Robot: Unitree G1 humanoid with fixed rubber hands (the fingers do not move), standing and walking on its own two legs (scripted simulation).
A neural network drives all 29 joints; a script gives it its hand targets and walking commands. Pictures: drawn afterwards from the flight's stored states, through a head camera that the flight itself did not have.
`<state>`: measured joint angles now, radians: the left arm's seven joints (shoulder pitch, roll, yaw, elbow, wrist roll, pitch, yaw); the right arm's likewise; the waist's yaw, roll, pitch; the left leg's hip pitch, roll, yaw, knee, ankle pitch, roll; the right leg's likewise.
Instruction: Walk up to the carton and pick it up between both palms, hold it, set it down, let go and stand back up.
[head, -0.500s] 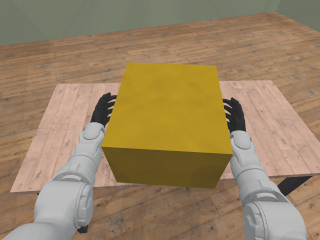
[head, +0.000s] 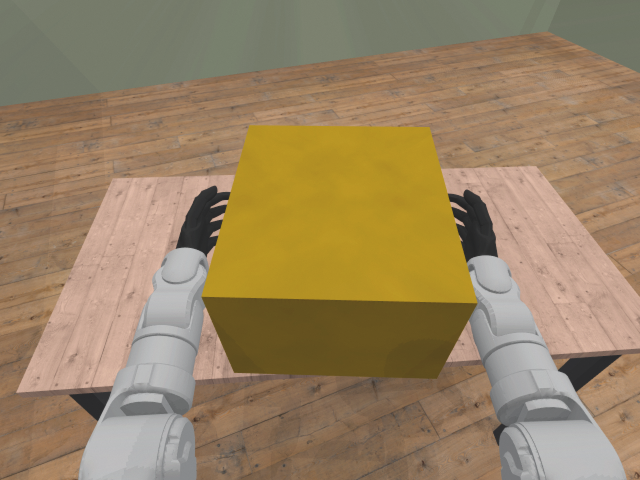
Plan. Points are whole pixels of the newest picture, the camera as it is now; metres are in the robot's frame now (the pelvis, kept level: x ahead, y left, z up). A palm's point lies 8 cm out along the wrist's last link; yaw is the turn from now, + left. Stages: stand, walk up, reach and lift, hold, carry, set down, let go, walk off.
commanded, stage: reach and lift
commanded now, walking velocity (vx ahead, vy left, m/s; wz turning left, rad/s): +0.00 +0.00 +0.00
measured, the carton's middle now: (336, 243) +0.41 -0.01 +0.07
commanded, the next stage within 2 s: hold in 1.44 s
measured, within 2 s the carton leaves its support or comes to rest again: neither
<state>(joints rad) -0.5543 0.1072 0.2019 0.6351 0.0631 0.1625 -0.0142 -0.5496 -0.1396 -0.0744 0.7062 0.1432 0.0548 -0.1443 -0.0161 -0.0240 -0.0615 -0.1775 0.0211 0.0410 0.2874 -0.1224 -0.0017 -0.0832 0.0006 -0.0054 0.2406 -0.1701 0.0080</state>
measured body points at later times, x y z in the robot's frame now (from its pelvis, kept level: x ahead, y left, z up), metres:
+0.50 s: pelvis -0.01 -0.01 +0.00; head -0.05 +0.02 +0.45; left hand +0.35 +0.19 +0.14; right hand +0.36 -0.18 +0.14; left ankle +0.02 +0.12 -0.75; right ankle -0.03 -0.12 -0.75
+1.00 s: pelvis -0.01 -0.01 +0.00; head -0.05 +0.03 +0.45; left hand +0.35 +0.19 +0.15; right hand +0.36 -0.18 +0.16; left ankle +0.02 +0.12 -0.75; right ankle -0.03 -0.12 -0.75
